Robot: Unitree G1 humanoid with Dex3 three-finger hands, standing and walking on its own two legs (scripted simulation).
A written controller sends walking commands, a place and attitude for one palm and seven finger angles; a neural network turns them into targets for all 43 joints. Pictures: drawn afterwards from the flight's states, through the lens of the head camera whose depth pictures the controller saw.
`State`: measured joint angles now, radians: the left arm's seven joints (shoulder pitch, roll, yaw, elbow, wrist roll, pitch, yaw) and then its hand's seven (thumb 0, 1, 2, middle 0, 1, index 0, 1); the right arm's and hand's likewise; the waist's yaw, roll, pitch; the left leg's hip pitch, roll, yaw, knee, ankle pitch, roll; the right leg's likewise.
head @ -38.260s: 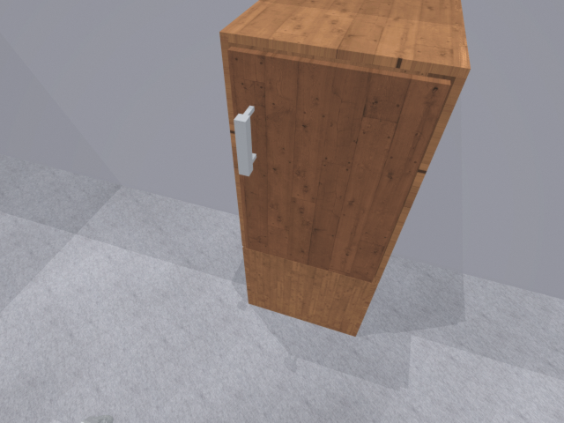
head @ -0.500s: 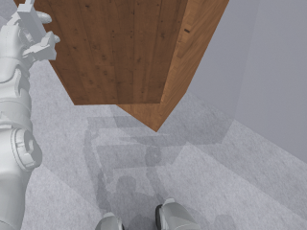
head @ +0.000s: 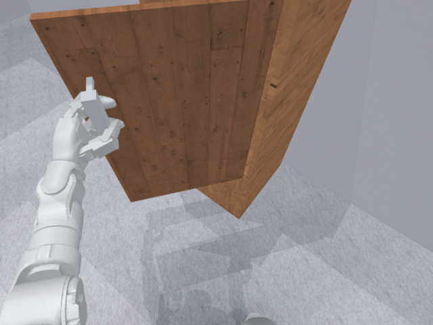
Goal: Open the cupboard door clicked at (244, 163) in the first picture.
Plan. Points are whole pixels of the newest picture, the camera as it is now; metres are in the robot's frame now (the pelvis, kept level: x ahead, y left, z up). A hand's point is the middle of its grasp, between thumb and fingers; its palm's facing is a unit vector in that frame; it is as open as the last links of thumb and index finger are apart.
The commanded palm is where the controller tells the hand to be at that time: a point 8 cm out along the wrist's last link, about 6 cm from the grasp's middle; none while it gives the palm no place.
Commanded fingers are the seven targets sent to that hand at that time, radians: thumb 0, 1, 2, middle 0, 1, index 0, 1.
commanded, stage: pull the door open along its arc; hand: left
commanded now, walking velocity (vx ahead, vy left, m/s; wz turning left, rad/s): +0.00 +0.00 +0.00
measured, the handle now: (101, 115) +0.49 +0.19 +0.09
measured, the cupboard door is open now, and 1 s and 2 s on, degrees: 53 82 85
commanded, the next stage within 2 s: open thumb and fingers to let go in 1.04 s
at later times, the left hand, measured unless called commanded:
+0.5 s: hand (126, 148) +0.41 +0.14 +0.09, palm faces +0.45 -0.90 -0.01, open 5.9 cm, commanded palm +0.36 +0.18 +0.09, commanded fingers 0.00 0.90 0.90 -0.40 -1.35 -0.40 -1.35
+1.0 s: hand (166, 204) +0.30 +0.07 +0.10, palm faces +0.31 -0.95 +0.06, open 6.5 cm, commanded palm +0.23 +0.11 +0.09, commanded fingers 0.00 0.90 0.90 -0.40 -1.35 -0.40 -1.35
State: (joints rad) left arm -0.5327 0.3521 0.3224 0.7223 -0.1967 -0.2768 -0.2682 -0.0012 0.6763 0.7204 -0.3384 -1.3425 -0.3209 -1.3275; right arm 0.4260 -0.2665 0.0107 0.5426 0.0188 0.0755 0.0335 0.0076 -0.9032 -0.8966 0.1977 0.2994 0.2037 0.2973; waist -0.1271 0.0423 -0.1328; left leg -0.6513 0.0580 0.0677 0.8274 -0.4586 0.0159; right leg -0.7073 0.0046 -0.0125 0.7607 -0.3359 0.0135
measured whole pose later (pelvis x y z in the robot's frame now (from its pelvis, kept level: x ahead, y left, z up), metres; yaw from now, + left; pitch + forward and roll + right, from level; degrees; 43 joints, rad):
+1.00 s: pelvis -0.01 -0.02 +0.02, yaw +2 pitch +6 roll +0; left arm 0.02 -0.09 -0.11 0.15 0.01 -0.21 0.42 0.03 0.64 0.68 -0.33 -1.34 -0.34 -1.32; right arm 0.26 -0.21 -0.01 0.59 -0.04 0.00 0.04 0.01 -0.90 -0.90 0.19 0.30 0.20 0.30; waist -0.02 0.04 -0.09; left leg -0.41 0.04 0.05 0.70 -0.39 -0.01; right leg -0.49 -0.01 -0.03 0.69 -0.32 -0.01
